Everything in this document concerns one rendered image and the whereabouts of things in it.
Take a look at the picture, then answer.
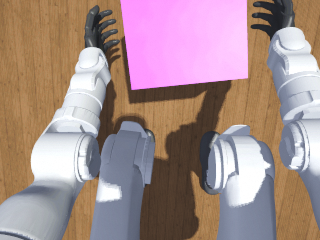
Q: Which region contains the left robot hand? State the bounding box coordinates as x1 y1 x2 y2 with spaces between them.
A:
84 5 120 56

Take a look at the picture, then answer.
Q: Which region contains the robot left upper arm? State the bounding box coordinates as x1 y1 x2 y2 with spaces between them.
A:
0 132 102 240

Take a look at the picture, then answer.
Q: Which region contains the left robot shin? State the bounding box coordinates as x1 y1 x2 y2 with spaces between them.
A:
99 121 148 172

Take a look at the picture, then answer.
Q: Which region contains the right robot hand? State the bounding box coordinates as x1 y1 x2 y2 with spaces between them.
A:
250 0 295 41

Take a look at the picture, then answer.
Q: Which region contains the robot right upper arm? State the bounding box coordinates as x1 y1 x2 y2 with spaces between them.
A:
278 118 320 231

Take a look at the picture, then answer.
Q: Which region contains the carton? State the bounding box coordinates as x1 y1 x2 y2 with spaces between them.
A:
120 0 248 90

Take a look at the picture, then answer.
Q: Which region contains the robot left thigh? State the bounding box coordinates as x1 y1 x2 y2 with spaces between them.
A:
89 130 155 240

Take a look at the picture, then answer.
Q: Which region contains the robot left forearm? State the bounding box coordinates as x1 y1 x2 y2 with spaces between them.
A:
31 47 111 174

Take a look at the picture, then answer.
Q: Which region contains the robot right forearm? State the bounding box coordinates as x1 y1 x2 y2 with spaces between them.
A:
266 27 320 126

